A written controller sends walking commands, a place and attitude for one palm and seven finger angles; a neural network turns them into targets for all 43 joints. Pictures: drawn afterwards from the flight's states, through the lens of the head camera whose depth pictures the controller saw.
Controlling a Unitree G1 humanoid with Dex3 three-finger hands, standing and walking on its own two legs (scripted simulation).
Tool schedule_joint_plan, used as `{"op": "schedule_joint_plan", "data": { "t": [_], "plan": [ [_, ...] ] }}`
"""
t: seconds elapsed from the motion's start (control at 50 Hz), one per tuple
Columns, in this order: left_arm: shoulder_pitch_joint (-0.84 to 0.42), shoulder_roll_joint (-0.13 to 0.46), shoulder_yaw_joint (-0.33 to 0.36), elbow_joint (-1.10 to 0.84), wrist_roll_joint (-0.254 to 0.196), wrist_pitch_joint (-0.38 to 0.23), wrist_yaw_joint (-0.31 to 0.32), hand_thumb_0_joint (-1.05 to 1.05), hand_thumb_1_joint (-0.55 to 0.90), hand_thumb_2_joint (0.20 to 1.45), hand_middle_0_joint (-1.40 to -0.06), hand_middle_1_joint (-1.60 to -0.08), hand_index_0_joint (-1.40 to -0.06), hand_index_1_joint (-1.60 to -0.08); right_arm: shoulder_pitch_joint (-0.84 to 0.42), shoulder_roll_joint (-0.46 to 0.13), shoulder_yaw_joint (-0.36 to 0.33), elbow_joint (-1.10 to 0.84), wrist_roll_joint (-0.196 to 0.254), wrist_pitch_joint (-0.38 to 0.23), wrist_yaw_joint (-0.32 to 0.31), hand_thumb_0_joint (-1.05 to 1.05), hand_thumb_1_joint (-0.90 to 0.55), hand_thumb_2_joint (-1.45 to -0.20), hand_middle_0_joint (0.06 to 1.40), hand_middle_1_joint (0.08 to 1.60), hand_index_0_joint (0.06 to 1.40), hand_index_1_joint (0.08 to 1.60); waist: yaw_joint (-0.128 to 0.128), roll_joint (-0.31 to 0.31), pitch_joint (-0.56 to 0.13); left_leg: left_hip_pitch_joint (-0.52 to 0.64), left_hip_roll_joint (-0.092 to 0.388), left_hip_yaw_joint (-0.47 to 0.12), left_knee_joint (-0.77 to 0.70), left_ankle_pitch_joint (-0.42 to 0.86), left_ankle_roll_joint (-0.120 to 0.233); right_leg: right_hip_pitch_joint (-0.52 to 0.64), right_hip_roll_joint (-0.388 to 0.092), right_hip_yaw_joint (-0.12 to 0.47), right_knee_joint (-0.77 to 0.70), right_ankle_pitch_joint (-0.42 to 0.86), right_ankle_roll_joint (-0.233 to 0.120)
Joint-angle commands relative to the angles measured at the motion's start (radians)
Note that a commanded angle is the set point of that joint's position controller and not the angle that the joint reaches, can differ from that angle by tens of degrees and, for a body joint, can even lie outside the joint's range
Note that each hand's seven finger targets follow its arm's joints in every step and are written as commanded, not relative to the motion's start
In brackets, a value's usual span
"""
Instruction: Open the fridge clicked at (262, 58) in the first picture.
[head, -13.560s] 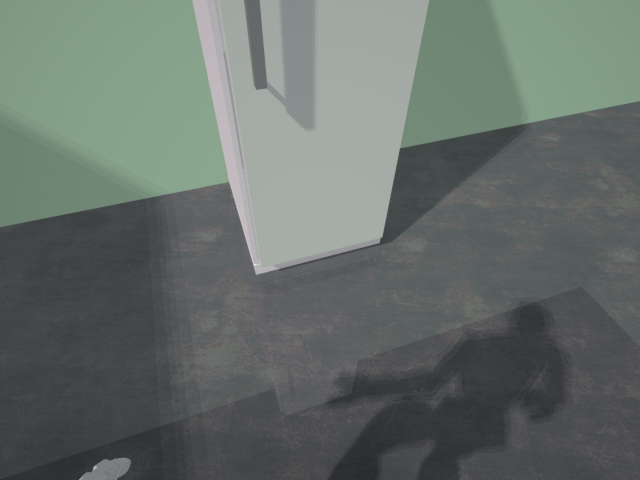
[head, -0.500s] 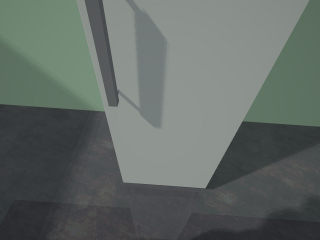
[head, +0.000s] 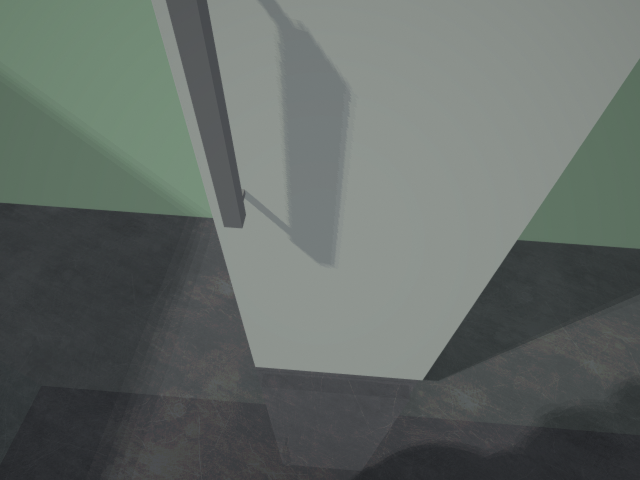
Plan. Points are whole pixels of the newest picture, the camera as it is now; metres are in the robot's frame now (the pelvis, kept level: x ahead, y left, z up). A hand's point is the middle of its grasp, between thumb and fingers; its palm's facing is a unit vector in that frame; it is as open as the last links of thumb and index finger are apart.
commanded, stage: come to a stop and stand still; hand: left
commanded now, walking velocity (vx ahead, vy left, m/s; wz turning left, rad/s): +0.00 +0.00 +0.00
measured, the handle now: (216, 101) +0.46 +0.17 +0.23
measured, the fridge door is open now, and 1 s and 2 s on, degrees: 0 0 0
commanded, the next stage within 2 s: look again from close up in 1.48 s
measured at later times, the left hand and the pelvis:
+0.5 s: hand out of the picture -0.02 +0.16 -0.17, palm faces +0.03 -0.98 -0.18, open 7.4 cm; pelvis -0.02 -0.01 +0.01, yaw +0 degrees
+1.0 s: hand out of the picture -0.01 +0.21 -0.17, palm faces +0.03 -0.97 -0.24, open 7.4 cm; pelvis -0.06 +0.02 +0.00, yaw +0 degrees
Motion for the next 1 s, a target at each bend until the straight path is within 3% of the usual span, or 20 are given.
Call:
{"op": "schedule_joint_plan", "data": {
  "t": [0.0, 0.06, 0.24, 0.5, 0.52, 0.54, 0.56, 0.6, 0.62, 0.66, 0.7, 0.82, 0.98],
  "plan": [
    [0.064, 0.078, 0.007, -0.024, -0.001, -0.017, -0.004, 0.000, 0.900, 0.900, -0.200, -0.300, -0.200, -0.300, 0.081, -0.065, -0.008, -0.029, -0.002, -0.017, 0.012, 0.000, -0.900, -0.900, 0.200, 0.300, 0.200, 0.300, -0.023, 0.019, -0.083, 0.060, 0.105, -0.088, -0.110, 0.313, 0.026, 0.010, -0.088, 0.097, -0.104, 0.309, -0.025],
    [0.062, 0.085, 0.004, -0.021, 0.000, -0.021, -0.006, 0.000, 0.900, 0.900, -0.200, -0.300, -0.200, -0.300, 0.067, -0.071, -0.003, -0.029, -0.003, -0.020, 0.014, 0.000, -0.900, -0.900, 0.200, 0.300, 0.200, 0.300, -0.023, 0.024, -0.090, 0.063, 0.103, -0.086, -0.126, 0.297, 0.022, 0.026, -0.086, 0.097, -0.121, 0.299, -0.023],
    [0.067, 0.088, -0.008, 0.007, -0.001, -0.026, -0.010, 0.000, 0.900, 0.900, -0.200, -0.300, -0.200, -0.300, 0.060, -0.073, 0.011, 0.001, -0.004, -0.020, 0.021, 0.000, -0.900, -0.900, 0.200, 0.300, 0.200, 0.300, -0.017, 0.013, 0.000, 0.025, 0.094, -0.091, -0.188, 0.162, 0.015, 0.007, -0.082, 0.105, -0.199, 0.174, -0.025],
    [0.089, 0.077, -0.012, 0.031, -0.008, -0.030, -0.010, 0.000, 0.900, 0.900, -0.200, -0.300, -0.200, -0.300, 0.121, -0.054, 0.019, 0.044, -0.005, -0.019, 0.024, 0.000, -0.900, -0.900, 0.200, 0.300, 0.200, 0.300, -0.015, 0.011, 0.013, 0.001, 0.082, -0.092, -0.208, 0.099, 0.007, 0.011, -0.078, 0.098, -0.235, 0.074, -0.032],
    [0.098, 0.256, -0.011, -0.038, 0.013, -0.059, -0.005, 0.000, 0.900, 0.900, -0.200, -0.300, -0.200, -0.300, 0.078, -0.192, -0.006, -0.069, -0.016, -0.035, 0.032, 0.000, -0.900, -0.900, 0.200, 0.300, 0.200, 0.300, -0.043, 0.030, 0.039, 0.021, 0.045, -0.122, -0.124, 0.300, 0.003, 0.025, -0.075, 0.100, -0.181, 0.414, -0.041],
    [0.091, 0.208, 0.023, -0.045, 0.002, -0.060, 0.000, 0.000, 0.900, 0.900, -0.200, -0.300, -0.200, -0.300, 0.110, -0.176, -0.031, -0.080, -0.013, -0.055, 0.021, 0.000, -0.900, -0.900, 0.200, 0.300, 0.200, 0.300, -0.042, 0.099, -0.201, 0.057, 0.070, -0.115, -0.060, 0.323, 0.017, 0.114, -0.109, 0.102, -0.075, 0.403, -0.052],
    [0.107, 0.159, 0.019, -0.035, -0.001, -0.056, 0.006, 0.000, 0.900, 0.900, -0.200, -0.300, -0.200, -0.300, 0.099, -0.126, -0.028, -0.064, -0.012, -0.054, 0.011, 0.000, -0.900, -0.900, 0.200, 0.300, 0.200, 0.300, -0.032, 0.111, -0.262, 0.063, 0.078, -0.105, -0.024, 0.352, 0.021, 0.126, -0.114, 0.110, -0.065, 0.461, -0.060],
    [0.125, 0.117, 0.005, -0.047, -0.002, -0.042, 0.006, 0.000, 0.900, 0.900, -0.200, -0.300, -0.200, -0.300, 0.128, -0.080, -0.019, -0.072, -0.009, -0.033, 0.012, 0.000, -0.900, -0.900, 0.200, 0.300, 0.200, 0.300, -0.036, 0.038, -0.198, 0.002, 0.064, -0.086, -0.016, 0.203, 0.015, 0.091, -0.118, 0.115, -0.108, 0.338, -0.060],
    [0.120, 0.115, 0.001, -0.054, 0.003, -0.042, 0.006, 0.000, 0.900, 0.900, -0.200, -0.300, -0.200, -0.300, 0.128, -0.076, -0.014, -0.079, -0.012, -0.026, 0.017, 0.000, -0.900, -0.900, 0.200, 0.300, 0.200, 0.300, -0.035, -0.043, -0.144, -0.035, 0.054, -0.078, -0.010, 0.151, 0.014, 0.066, -0.123, 0.129, -0.131, 0.298, -0.061],
    [0.091, 0.133, 0.009, -0.071, 0.005, -0.036, 0.005, 0.000, 0.900, 0.900, -0.200, -0.300, -0.200, -0.300, 0.127, -0.088, -0.024, -0.086, -0.011, -0.012, 0.022, 0.000, -0.900, -0.900, 0.200, 0.300, 0.200, 0.300, -0.046, -0.104, 0.003, -0.071, 0.047, -0.074, -0.005, 0.068, 0.011, -0.072, -0.129, 0.148, -0.203, 0.063, -0.066],
    [0.071, 0.154, 0.014, -0.090, 0.006, -0.037, 0.005, 0.000, 0.900, 0.900, -0.200, -0.300, -0.200, -0.300, 0.139, -0.108, -0.027, -0.088, -0.010, -0.011, 0.028, 0.000, -0.900, -0.900, 0.200, 0.300, 0.200, 0.300, -0.053, -0.083, 0.057, -0.073, 0.053, -0.082, -0.020, 0.062, 0.015, -0.139, -0.112, 0.148, -0.218, -0.040, -0.067],
    [0.093, 0.163, 0.012, -0.118, 0.005, -0.034, 0.005, 0.000, 0.900, 0.900, -0.200, -0.300, -0.200, -0.300, 0.114, -0.131, -0.021, -0.107, -0.009, -0.023, 0.032, 0.000, -0.900, -0.900, 0.200, 0.300, 0.200, 0.300, -0.026, 0.065, 0.047, -0.121, 0.075, -0.120, -0.112, 0.041, 0.027, -0.063, -0.069, 0.113, -0.168, 0.017, -0.043],
    [0.081, 0.191, 0.018, -0.136, 0.009, -0.024, -0.004, 0.000, 0.900, 0.900, -0.200, -0.300, -0.200, -0.300, 0.084, -0.188, -0.030, -0.135, -0.012, -0.018, 0.038, 0.000, -0.900, -0.900, 0.200, 0.300, 0.200, 0.300, -0.029, 0.050, 0.031, -0.160, 0.089, -0.162, -0.191, -0.150, 0.030, -0.061, -0.062, 0.101, -0.173, -0.066, -0.028]
  ]
}}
